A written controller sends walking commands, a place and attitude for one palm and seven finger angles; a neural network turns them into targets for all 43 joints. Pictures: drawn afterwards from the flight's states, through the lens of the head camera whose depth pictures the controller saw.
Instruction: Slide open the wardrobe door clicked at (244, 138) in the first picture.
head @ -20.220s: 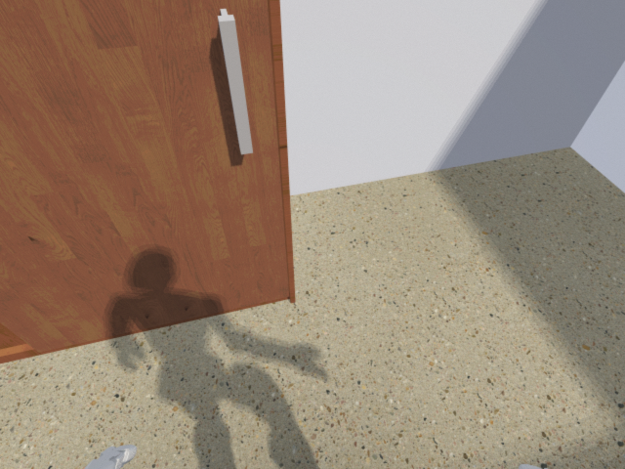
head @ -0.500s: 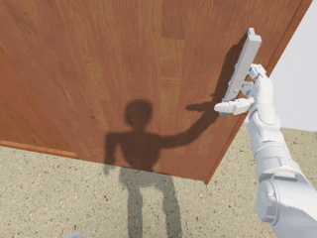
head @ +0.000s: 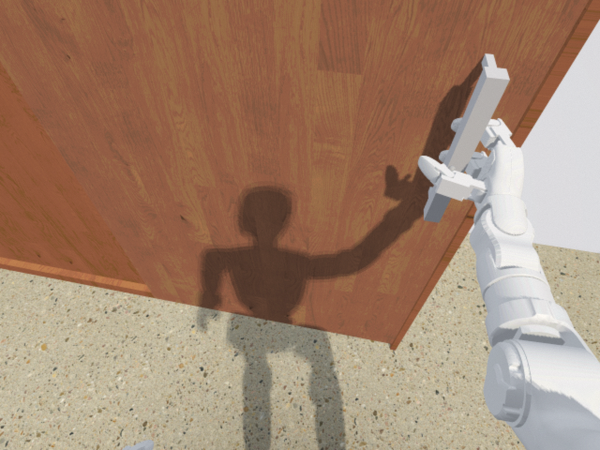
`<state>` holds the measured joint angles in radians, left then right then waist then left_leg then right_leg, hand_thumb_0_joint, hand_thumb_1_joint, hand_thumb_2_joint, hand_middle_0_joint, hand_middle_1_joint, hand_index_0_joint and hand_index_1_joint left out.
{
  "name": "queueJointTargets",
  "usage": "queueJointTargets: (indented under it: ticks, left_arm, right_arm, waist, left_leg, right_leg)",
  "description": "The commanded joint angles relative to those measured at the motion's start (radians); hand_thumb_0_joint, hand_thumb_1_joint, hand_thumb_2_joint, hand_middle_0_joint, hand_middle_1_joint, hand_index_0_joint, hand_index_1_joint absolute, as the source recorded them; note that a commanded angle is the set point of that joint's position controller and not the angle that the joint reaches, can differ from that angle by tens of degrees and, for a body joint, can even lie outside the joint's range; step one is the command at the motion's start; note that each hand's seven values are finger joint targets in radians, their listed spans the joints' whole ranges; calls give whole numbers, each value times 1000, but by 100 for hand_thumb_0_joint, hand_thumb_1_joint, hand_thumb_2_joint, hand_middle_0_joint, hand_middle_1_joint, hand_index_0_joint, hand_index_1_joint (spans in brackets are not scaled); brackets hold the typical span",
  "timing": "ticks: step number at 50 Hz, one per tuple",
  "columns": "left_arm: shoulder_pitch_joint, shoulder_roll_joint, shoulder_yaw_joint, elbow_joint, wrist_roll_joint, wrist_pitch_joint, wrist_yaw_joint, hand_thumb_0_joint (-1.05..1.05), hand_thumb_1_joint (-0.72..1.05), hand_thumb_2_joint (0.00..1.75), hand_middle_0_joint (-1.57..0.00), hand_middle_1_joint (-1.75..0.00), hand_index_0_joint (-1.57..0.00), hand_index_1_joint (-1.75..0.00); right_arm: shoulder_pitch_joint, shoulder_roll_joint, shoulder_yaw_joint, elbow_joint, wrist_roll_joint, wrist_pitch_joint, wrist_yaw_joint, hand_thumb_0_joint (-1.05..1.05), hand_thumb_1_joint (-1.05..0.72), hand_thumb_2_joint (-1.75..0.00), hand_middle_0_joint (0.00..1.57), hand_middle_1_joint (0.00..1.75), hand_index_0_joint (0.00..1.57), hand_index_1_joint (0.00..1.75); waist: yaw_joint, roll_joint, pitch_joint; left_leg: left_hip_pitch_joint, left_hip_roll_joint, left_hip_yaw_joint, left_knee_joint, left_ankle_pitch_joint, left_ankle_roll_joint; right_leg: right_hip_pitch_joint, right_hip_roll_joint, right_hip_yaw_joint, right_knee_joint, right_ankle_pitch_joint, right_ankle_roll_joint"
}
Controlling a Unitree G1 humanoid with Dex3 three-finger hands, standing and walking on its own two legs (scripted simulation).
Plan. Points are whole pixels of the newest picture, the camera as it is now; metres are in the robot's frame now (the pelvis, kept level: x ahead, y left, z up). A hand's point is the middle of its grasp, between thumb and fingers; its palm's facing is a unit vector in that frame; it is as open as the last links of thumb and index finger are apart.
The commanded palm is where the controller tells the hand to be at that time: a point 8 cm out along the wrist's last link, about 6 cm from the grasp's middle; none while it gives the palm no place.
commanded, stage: grip the handle and tug to test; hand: right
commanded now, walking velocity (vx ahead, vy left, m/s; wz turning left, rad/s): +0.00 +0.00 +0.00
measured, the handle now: (456, 148) +0.53 -0.14 +0.13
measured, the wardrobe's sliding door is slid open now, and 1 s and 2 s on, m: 0.00 0.00 0.00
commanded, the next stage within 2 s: tug the door sideways, standing still in 0.94 s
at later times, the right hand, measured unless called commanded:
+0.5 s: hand (448, 168) +0.48 -0.12 +0.14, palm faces +0.08 +1.00 +0.00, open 6.4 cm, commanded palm +0.44 -0.17 +0.14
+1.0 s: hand (448, 169) +0.47 -0.12 +0.14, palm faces +0.06 +1.00 +0.01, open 6.4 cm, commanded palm +0.42 -0.18 +0.14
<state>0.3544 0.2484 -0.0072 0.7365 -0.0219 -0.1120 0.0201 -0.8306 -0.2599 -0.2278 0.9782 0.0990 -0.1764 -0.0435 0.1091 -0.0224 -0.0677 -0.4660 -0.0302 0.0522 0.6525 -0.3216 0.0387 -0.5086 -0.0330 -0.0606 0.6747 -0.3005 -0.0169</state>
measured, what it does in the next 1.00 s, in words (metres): stands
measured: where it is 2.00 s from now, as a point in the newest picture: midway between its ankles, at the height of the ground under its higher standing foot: outside the picture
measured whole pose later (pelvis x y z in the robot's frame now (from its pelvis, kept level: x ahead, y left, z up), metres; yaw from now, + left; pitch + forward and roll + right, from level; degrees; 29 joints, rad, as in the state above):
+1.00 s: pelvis +0.03 +0.00 +0.01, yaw +2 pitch +7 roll +0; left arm 0.33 0.25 0.00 0.67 -0.04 -0.06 0.02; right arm -0.61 -0.23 -0.24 0.67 0.13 -0.05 -0.02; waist 0.10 -0.02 -0.09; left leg -0.37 -0.04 0.01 0.57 -0.32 0.04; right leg -0.39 -0.04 -0.09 0.59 -0.31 -0.01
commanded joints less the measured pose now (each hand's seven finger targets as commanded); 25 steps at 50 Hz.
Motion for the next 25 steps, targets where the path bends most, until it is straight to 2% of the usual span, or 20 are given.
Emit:
queueJointTargets:
  ticks: [1, 3, 4, 5, 6, 7, 9, 11, 12, 13, 14, 15, 17, 18, 19, 20, 22, 23, 24, 25]
  left_arm:
    - [34, 152, 56, -89, -2, -34, 8, 0, 90, 90, -20, -30, -20, -30]
    - [34, 149, 57, -92, -3, -34, 8, 0, 90, 90, -20, -30, -20, -30]
    - [37, 153, 59, -90, -4, -32, 9, 0, 90, 90, -20, -30, -20, -30]
    - [32, 149, 57, -93, -4, -31, 9, 0, 90, 90, -20, -30, -20, -30]
    - [34, 149, 58, -94, -7, -30, 9, 0, 90, 90, -20, -30, -20, -30]
    - [26, 144, 55, -96, -7, -30, 8, 0, 90, 90, -20, -30, -20, -30]
    - [31, 148, 55, -92, -8, -29, 9, 0, 90, 90, -20, -30, -20, -30]
    - [29, 149, 57, -93, -8, -27, 10, 0, 90, 90, -20, -30, -20, -30]
    - [25, 148, 55, -95, -9, -27, 10, 0, 90, 90, -20, -30, -20, -30]
    - [25, 149, 55, -93, -7, -26, 11, 0, 90, 90, -20, -30, -20, -30]
    - [27, 153, 53, -93, -6, -22, 12, 0, 90, 90, -20, -30, -20, -30]
    - [26, 150, 51, -95, -8, -20, 12, 0, 90, 90, -20, -30, -20, -30]
    - [24, 144, 52, -95, -8, -20, 12, 0, 90, 90, -20, -30, -20, -30]
    - [20, 143, 52, -100, -7, -20, 10, 0, 90, 90, -20, -30, -20, -30]
    - [26, 148, 55, -101, -5, -19, 11, 0, 90, 90, -20, -30, -20, -30]
    - [17, 144, 53, -106, -7, -18, 11, 0, 90, 90, -20, -30, -20, -30]
    - [15, 143, 50, -108, -8, -17, 11, 0, 90, 90, -20, -30, -20, -30]
    - [14, 143, 51, -106, -8, -17, 12, 0, 90, 90, -20, -30, -20, -30]
    - [17, 148, 53, -108, -7, -15, 13, 0, 90, 90, -20, -30, -20, -30]
    - [9, 147, 51, -115, -9, -14, 13, 0, 90, 90, -20, -30, -20, -30]
  right_arm:
    - [-522, -163, 1, -236, -3, -72, 18, 0, -67, -80, 43, 137, 43, 137]
    - [-499, -152, 2, -231, 3, -68, 25, 0, -76, -84, 44, 138, 44, 138]
    - [-482, -177, -18, -232, 2, -67, 26, 0, -81, -86, 44, 139, 44, 139]
    - [-484, -160, -7, -250, 7, -65, 31, 0, -85, -88, 44, 139, 44, 139]
    - [-458, -167, -16, -247, 9, -62, 32, 0, -90, -90, 45, 140, 45, 140]
    - [-471, -130, 19, -257, 13, -60, 38, 0, -90, -90, 45, 140, 45, 140]
    - [-465, -148, 6, -237, 11, -54, 38, 0, -90, -90, 45, 140, 45, 140]
    - [-488, -167, -8, -249, 13, -56, 35, 0, -90, -90, 45, 140, 45, 140]
    - [-472, -157, -5, -235, 14, -53, 35, 0, -90, -90, 45, 140, 45, 140]
    - [-462, -185, -31, -225, 14, -52, 32, 0, -90, -90, 45, 140, 45, 140]
    - [-451, -201, -40, -225, 9, -51, 31, 0, -90, -90, 45, 140, 45, 140]
    - [-474, -188, -24, -225, 10, -50, 33, 0, -90, -90, 45, 140, 45, 140]
    - [-467, -188, -29, -225, 8, -52, 35, 0, -90, -90, 45, 140, 45, 140]
    - [-459, -186, -29, -241, 9, -54, 37, 0, -90, -90, 45, 140, 45, 140]
    - [-441, -211, -53, -249, 5, -56, 36, 0, -90, -90, 45, 140, 45, 140]
    - [-441, -194, -35, -269, 8, -58, 39, 0, -90, -90, 45, 140, 45, 140]
    - [-440, -190, -32, -260, 12, -56, 43, 0, -90, -90, 45, 140, 45, 140]
    - [-438, -208, -50, -257, 14, -56, 43, 0, -90, -90, 45, 140, 45, 140]
    - [-420, -229, -66, -261, 11, -58, 45, 0, -90, -90, 45, 140, 45, 140]
    - [-399, -222, -61, -257, 14, -55, 48, 0, -90, -90, 45, 140, 45, 140]
  waist:
    - [4, -5, -361]
    - [-2, 17, -376]
    - [-8, 18, -381]
    - [-10, -3, -392]
    - [-13, 6, -390]
    - [-4, -4, -372]
    - [-5, 17, -344]
    - [-4, 38, -347]
    - [-5, 45, -333]
    - [-10, 46, -330]
    - [-14, 45, -330]
    - [-7, 49, -336]
    - [-14, 36, -340]
    - [-18, 18, -353]
    - [-26, 35, -372]
    - [-25, 9, -387]
    - [-22, 28, -365]
    - [-20, 43, -357]
    - [-32, 53, -365]
    - [-33, 58, -363]
  left_leg:
    - [82, -11, -49, -85, 319, -19]
    - [103, -12, -49, -85, 341, -20]
    - [113, -12, -52, -84, 359, -19]
    - [122, -9, -52, -83, 380, -19]
    - [127, -11, -52, -84, 390, -19]
    - [119, -10, -51, -87, 392, -21]
    - [115, -12, -52, -92, 381, -21]
    - [126, -9, -56, -94, 382, -25]
    - [125, -8, -57, -100, 379, -26]
    - [134, -5, -63, -101, 388, -28]
    - [144, -4, -66, -100, 396, -28]
    - [145, -2, -64, -98, 397, -28]
    - [153, 0, -69, -95, 414, -29]
    - [158, 0, -71, -95, 421, -28]
    - [175, -2, -69, -88, 444, -27]
    - [182, 2, -72, -88, 464, -28]
    - [180, 2, -74, -93, 451, -31]
    - [181, 2, -75, -97, 446, -33]
    - [200, 2, -77, -95, 458, -32]
    - [206, 4, -77, -94, 463, -33]
  right_leg:
    - [241, 33, 69, -55, 223, -9]
    - [240, 36, 66, -53, 236, -10]
    - [242, 37, 65, -50, 251, -11]
    - [247, 37, 63, -53, 266, -10]
    - [250, 37, 62, -50, 274, -11]
    - [249, 38, 60, -52, 272, -11]
    - [231, 39, 61, -52, 255, -12]
    - [221, 41, 61, -58, 240, -14]
    - [215, 42, 59, -60, 233, -16]
    - [202, 44, 54, -58, 229, -17]
    - [199, 45, 53, -59, 236, -18]
    - [199, 45, 56, -61, 234, -18]
    - [200, 47, 52, -58, 240, -17]
    - [207, 48, 50, -57, 245, -17]
    - [215, 48, 51, -54, 271, -18]
    - [222, 49, 48, -55, 280, -18]
    - [206, 50, 47, -57, 257, -17]
    - [201, 48, 47, -57, 248, -18]
    - [197, 50, 46, -59, 257, -19]
    - [190, 50, 45, -63, 252, -19]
